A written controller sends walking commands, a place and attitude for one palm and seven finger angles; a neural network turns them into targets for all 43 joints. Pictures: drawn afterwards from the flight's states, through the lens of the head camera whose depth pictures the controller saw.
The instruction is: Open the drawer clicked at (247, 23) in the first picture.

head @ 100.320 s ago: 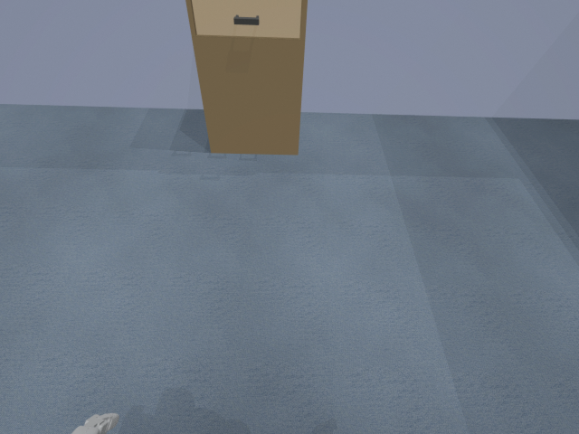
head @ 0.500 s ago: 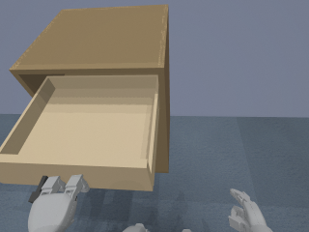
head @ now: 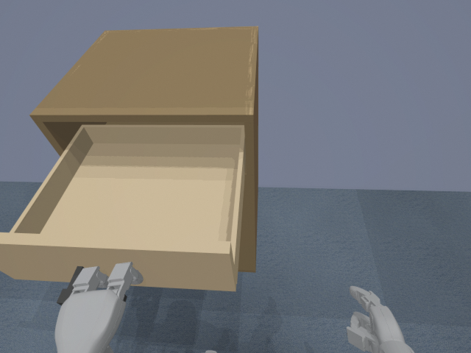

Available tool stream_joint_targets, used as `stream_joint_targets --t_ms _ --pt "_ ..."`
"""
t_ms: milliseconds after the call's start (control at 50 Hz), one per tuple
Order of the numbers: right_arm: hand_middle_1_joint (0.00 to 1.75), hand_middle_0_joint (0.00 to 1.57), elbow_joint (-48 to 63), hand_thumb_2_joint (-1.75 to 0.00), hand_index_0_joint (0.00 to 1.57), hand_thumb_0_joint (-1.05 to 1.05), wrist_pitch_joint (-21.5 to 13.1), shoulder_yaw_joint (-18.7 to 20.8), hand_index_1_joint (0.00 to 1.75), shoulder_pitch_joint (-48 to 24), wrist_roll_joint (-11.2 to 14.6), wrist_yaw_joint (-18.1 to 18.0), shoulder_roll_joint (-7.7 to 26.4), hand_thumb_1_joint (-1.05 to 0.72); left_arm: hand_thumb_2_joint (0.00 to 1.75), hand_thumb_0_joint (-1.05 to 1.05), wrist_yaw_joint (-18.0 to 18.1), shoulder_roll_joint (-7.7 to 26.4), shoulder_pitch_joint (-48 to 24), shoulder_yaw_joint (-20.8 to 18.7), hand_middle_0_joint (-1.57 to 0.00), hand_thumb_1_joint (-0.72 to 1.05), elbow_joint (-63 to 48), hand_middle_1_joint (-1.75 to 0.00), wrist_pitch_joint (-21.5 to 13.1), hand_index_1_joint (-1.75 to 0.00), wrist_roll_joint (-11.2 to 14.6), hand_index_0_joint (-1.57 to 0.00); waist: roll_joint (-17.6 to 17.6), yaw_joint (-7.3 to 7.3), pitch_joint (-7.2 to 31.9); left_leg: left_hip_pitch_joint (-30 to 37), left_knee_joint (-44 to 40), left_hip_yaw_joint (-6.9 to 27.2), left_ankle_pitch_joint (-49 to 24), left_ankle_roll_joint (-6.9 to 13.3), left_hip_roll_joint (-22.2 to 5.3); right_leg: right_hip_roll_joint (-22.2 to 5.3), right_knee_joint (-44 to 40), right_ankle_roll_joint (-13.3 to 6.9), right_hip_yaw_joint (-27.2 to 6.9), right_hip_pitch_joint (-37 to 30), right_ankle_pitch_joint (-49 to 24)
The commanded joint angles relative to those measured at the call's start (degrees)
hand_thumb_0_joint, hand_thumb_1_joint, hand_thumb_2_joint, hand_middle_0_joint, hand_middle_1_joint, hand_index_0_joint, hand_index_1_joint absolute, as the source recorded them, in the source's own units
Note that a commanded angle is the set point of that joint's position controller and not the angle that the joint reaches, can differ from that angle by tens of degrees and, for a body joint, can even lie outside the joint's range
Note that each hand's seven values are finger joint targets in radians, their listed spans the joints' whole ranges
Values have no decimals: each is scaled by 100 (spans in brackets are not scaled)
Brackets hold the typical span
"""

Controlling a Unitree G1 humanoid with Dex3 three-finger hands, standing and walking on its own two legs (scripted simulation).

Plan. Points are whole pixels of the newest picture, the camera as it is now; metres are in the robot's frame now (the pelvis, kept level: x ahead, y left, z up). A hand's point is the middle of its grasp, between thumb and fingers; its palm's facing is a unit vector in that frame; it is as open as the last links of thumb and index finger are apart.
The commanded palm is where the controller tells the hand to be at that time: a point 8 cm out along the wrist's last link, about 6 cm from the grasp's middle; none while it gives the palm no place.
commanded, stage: lift the hand off the handle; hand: left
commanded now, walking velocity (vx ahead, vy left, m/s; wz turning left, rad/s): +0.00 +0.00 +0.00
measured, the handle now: (97, 286) +0.22 +0.26 +0.01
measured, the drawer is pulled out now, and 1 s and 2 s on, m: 0.30 0.30 0.30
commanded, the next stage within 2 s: draw the hand back to the body in 1.58 s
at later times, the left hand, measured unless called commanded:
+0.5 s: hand (110, 315) +0.18 +0.22 +0.00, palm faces +0.00 -0.12 -0.99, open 13.3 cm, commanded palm +0.16 +0.23 +0.07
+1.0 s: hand (90, 298) +0.18 +0.22 +0.07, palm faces +0.04 -0.14 -0.99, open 13.3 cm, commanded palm +0.16 +0.22 +0.14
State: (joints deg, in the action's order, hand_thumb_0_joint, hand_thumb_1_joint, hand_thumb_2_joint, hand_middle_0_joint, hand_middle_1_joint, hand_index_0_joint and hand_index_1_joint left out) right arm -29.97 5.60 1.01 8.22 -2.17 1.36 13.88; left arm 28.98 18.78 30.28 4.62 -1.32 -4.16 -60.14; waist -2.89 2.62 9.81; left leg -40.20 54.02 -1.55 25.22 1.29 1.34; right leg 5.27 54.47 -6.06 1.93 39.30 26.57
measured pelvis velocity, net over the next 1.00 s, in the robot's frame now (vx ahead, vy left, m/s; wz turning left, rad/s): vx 0.02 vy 0.01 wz -0.01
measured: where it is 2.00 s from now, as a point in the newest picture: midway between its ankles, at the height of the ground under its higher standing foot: outside the picture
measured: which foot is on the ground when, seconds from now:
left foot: down 0.00-1.00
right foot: down 0.00-1.00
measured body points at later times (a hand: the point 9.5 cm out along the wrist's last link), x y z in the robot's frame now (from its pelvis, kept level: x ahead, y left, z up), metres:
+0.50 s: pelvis +0.00 +0.01 +0.00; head +0.02 -0.03 +0.45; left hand +0.17 +0.23 +0.06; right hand +0.20 -0.21 -0.10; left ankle +0.01 +0.11 -0.68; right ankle +0.00 -0.05 -0.68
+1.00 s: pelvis +0.02 +0.01 +0.02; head +0.02 -0.03 +0.47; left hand +0.18 +0.23 +0.13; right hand +0.23 -0.20 -0.06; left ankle +0.01 +0.11 -0.68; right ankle +0.00 -0.05 -0.68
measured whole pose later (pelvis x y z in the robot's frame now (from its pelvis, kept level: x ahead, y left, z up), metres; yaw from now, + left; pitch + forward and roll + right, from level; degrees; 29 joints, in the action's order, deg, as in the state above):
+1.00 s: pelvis +0.02 +0.01 +0.02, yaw -1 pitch +6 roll +0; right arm -29.2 4.3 0.3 9.0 -1.4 2.2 13.9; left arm 19.8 22.8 34.7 5.1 -16.5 -1.3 -55.5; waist -5.3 4.5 7.9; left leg -28.4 45.1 -2.1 23.2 2.3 1.5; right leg 5.3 44.7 -4.8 0.3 27.2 23.8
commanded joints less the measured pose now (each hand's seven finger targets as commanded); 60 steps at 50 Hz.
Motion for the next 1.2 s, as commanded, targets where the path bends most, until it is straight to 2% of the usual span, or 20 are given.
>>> stream_joint_targets --t_ms 0,60,100,220,240,320,500,580,660,720,740,780,800,880,960,1020,1040,1080,1140,1180 --pt "30 20 931 -90 20 0 -221 145 30 -725 50 15 483 -90 30 0 192 769 414 -657 -30 -50 -511 -120 -73 -120 -31 -30 535 101 306 173 -378 218 -587 156 167 -312 -1119 266 -942 -312 -1225" --pt "30 20 947 -90 20 0 -193 185 30 -705 -6 18 510 -90 30 0 359 1022 -1 -891 -30 -50 -931 -120 -114 -120 -180 -30 71 105 706 356 -283 210 -652 140 167 -287 -997 205 -967 -171 -1092" --pt "30 20 936 -90 20 0 -198 220 30 -640 -27 21 491 -90 30 0 428 829 -237 -711 -30 -50 -945 -120 -70 -120 -234 -30 -6 -6 687 443 -192 208 -599 149 134 -268 -954 201 -869 71 -916" --pt "30 20 925 -90 20 0 -202 217 30 -644 -5 -42 508 -90 30 0 452 905 -573 -771 -30 -50 -825 -120 75 -120 -110 -30 514 -53 864 346 -140 252 -659 163 122 -277 -944 285 -913 -28 -1133" --pt "30 20 907 -90 20 0 -210 216 30 -645 25 -66 493 -90 30 0 446 823 -636 -677 -30 -50 -744 -120 100 -120 -93 -30 462 -93 698 314 -188 257 -609 177 138 -282 -988 289 -846 -69 -1112" --pt "30 20 947 -90 20 0 -209 207 30 -639 21 -60 493 -90 30 0 477 1014 -735 -735 -30 -50 -1304 -120 168 -120 -92 -30 122 42 1292 858 -339 202 -1012 168 136 -279 -1002 239 -898 -352 -1503" --pt "30 20 939 -90 20 0 -296 126 30 -780 123 -110 457 -90 30 0 147 984 -651 -592 -30 -50 -1569 -120 252 -120 205 -30 265 -57 461 1149 -803 249 -854 209 89 -306 -1532 277 -813 -533 -1116" --pt "30 20 957 -90 20 0 -369 116 30 -769 86 -82 470 -90 30 0 36 1248 -729 -817 -30 -50 -1992 -120 138 -120 236 -30 3 38 687 1493 -863 205 -999 184 80 -329 -1660 243 -947 -605 -1107" --pt "30 20 971 -90 20 0 -410 124 30 -786 121 -63 473 -90 30 0 -81 1182 -522 -800 -30 -50 -2136 -120 105 -120 370 -30 -143 28 484 1629 -1038 266 -1061 177 55 -312 -1757 216 -847 -722 -1098" --pt "30 20 1012 -90 20 0 -425 132 30 -753 77 -20 480 -90 30 0 -170 1157 -542 -738 -30 -50 -2271 -120 134 -120 316 -30 7 37 474 1771 -1004 247 -1132 171 15 -315 -1835 226 -918 -609 -1111" --pt "30 20 979 -90 20 0 -429 136 30 -774 110 -19 478 -90 30 0 -224 1007 -661 -574 -30 -50 -2311 -120 132 -120 360 -30 18 -53 323 1777 -1090 269 -1100 185 23 -321 -1848 237 -833 -650 -1170" --pt "30 20 1035 -90 20 0 -448 139 30 -737 84 1 493 -90 30 0 -298 1250 -537 -816 -30 -50 -2512 -120 125 -120 392 -30 92 74 514 1937 -1110 265 -1214 164 -10 -312 -1895 224 -941 -718 -1164" --pt "30 20 1030 -90 20 0 -445 139 30 -806 131 -6 462 -90 30 0 -350 1057 -383 -619 -30 -50 -2550 -120 134 -120 451 -30 42 54 407 1898 -1211 274 -1211 193 9 -331 -1882 233 -814 -873 -1290" --pt "30 20 1075 -90 20 0 -460 111 30 -750 73 55 470 -90 30 0 -473 1267 -233 -776 -30 -50 -3013 -120 102 -120 444 -30 -27 150 560 2156 -1204 254 -1513 157 -16 -342 -1943 201 -958 -874 -1493" --pt "30 20 1097 -90 20 0 -413 105 30 -812 135 100 454 -90 30 0 -640 1076 -284 -615 -30 -50 -3112 -120 220 -120 503 -30 16 73 195 2201 -1366 298 -1480 161 -64 -347 -2072 205 -871 -915 -1435" --pt "30 20 1139 -90 20 0 -364 84 30 -771 114 93 470 -90 30 0 -791 1348 -339 -783 -30 -50 -3233 -120 317 -120 469 -30 155 177 290 2279 -1419 285 -1421 156 -88 -348 -2171 237 -902 -1018 -1330" --pt "30 20 1109 -90 20 0 -375 85 30 -798 148 77 438 -90 30 0 -827 1242 -505 -672 -30 -50 -3319 -120 294 -120 500 -30 159 84 183 2332 -1465 299 -1452 179 -72 -378 -2184 240 -880 -1069 -1443" --pt "30 20 1196 -90 20 0 -414 71 30 -711 111 74 439 -90 30 0 -911 1423 -298 -845 -30 -50 -3581 -120 284 -120 544 -30 97 246 455 2547 -1435 287 -1675 161 -99 -368 -2229 220 -977 -1142 -1555" --pt "30 20 1177 -90 20 0 -414 56 30 -742 151 55 416 -90 30 0 -997 1324 -327 -760 -30 -50 -3755 -120 253 -120 654 -30 104 134 220 2568 -1531 268 -1724 173 -95 -417 -2318 253 -927 -1250 -1769" --pt "30 20 1186 -90 20 0 -431 39 30 -693 117 71 441 -90 30 0 -1071 1470 -257 -918 -30 -50 -3883 -120 253 -120 647 -30 30 251 295 2683 -1527 277 -1831 150 -118 -381 -2375 219 -1012 -1230 -1742"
